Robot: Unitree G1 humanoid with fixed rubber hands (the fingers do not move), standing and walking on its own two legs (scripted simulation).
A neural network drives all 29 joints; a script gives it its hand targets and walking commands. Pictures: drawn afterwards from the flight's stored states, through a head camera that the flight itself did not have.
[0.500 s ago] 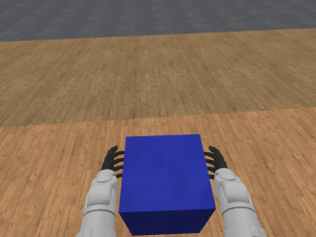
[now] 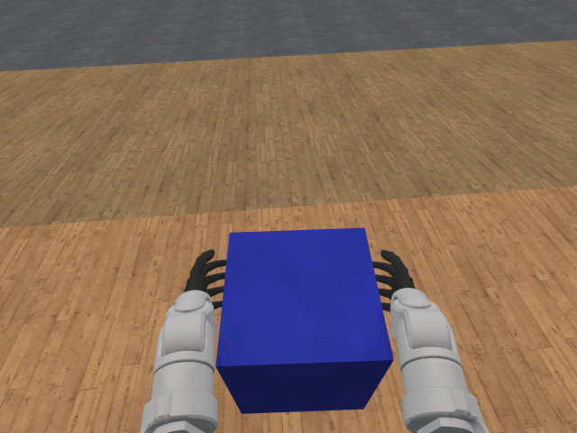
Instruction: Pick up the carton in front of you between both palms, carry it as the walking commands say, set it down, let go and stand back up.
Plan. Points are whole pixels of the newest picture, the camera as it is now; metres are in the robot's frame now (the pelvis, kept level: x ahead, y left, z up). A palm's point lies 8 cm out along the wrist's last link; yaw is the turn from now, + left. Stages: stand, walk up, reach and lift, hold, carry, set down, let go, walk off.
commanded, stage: reach and lift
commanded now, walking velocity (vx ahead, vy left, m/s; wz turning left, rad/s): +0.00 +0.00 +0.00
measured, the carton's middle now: (300, 325) +0.31 +0.00 -0.05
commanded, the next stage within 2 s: hold in 0.50 s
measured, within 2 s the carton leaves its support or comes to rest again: neither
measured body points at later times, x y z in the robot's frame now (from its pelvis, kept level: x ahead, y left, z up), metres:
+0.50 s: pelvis +0.02 +0.01 +0.01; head -0.02 +0.01 +0.45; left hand +0.32 +0.16 +0.03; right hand +0.31 -0.14 +0.03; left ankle +0.02 +0.13 -0.74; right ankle +0.03 -0.12 -0.74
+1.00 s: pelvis +0.00 +0.00 +0.00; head -0.04 +0.00 +0.45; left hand +0.31 +0.16 +0.05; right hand +0.30 -0.15 +0.04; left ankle +0.02 +0.13 -0.74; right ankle +0.03 -0.12 -0.74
